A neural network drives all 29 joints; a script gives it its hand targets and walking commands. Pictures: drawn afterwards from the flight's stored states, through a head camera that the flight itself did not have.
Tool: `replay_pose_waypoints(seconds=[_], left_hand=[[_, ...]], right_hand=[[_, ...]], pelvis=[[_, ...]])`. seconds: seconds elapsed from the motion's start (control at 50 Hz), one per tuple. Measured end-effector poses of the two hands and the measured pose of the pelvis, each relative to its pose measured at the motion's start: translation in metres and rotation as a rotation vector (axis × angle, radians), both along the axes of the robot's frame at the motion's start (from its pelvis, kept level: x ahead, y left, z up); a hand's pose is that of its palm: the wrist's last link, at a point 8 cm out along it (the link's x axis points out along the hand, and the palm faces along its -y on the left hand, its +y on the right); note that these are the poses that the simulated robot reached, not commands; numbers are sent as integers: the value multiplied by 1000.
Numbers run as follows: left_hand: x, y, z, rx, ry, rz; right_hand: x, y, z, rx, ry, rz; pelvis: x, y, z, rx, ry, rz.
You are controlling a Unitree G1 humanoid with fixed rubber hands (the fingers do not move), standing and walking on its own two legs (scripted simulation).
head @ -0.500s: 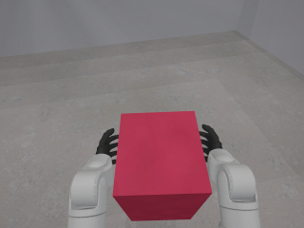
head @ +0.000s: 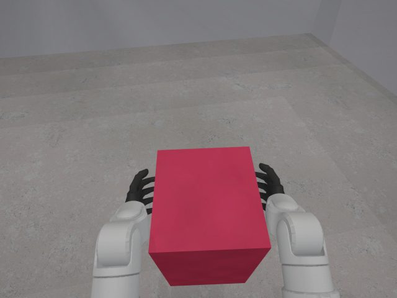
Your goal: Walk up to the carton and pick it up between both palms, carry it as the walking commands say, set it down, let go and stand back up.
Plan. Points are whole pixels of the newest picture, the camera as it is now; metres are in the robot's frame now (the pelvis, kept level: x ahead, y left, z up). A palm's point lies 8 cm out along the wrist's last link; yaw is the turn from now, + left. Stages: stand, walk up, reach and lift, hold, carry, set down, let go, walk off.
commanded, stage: carry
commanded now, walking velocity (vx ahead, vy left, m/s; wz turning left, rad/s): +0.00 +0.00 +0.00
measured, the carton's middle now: (205, 223) +0.27 +0.00 +0.01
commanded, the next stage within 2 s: hold in 1.24 s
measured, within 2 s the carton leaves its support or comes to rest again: neither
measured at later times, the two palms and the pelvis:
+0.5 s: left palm (141, 201) +0.28 +0.12 +0.07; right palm (275, 196) +0.28 -0.14 +0.07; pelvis +0.02 +0.00 +0.00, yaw +0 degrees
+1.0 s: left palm (145, 197) +0.29 +0.12 +0.07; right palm (277, 192) +0.29 -0.15 +0.07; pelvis +0.03 -0.01 +0.00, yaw +0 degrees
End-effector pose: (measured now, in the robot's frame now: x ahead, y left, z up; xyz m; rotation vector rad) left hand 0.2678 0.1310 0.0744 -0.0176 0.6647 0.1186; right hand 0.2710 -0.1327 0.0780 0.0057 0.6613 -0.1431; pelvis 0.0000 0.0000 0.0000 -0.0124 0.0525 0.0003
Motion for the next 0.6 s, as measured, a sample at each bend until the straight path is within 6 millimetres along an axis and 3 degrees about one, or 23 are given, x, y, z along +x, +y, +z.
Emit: replay_pose_waypoints(seconds=[0.6], left_hand=[[17, -8, -2, 11, -6, -10]], right_hand=[[14, -9, -4, 1, -6, -8]], pelvis=[[20, -5, 1, 7, -1, -6]])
